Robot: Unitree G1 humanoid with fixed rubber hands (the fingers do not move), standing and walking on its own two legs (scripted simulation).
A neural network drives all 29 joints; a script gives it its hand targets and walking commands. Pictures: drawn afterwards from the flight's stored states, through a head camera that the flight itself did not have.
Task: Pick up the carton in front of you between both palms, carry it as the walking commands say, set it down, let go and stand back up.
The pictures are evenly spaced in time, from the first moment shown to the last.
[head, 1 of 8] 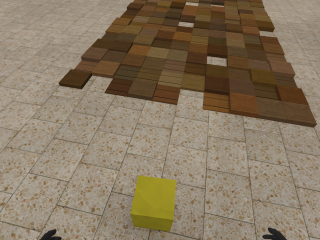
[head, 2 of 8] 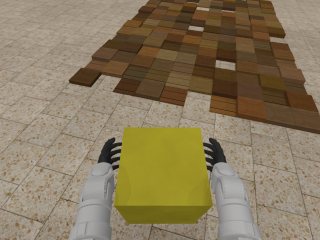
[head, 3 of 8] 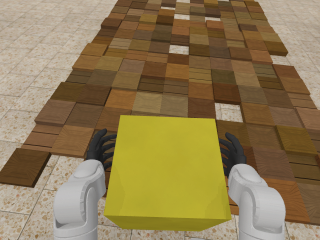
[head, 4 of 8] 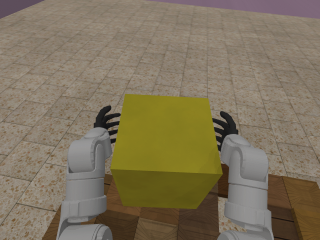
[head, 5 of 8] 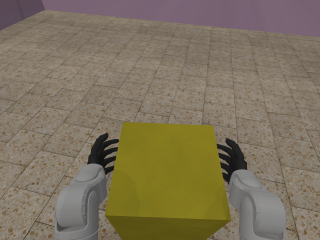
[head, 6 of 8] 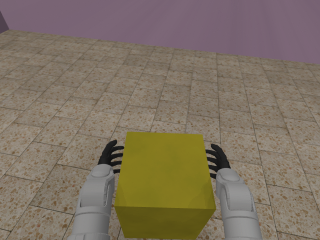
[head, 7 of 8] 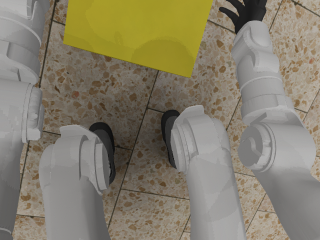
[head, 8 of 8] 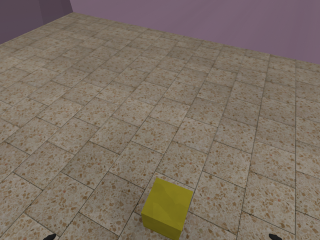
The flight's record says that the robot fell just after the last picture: no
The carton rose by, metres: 0.75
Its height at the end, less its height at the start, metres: +0.00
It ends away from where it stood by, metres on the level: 6.94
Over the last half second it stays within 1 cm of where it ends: yes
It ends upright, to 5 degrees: yes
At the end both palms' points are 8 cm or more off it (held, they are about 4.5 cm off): yes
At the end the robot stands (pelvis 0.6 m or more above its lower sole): yes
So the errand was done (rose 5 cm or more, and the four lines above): yes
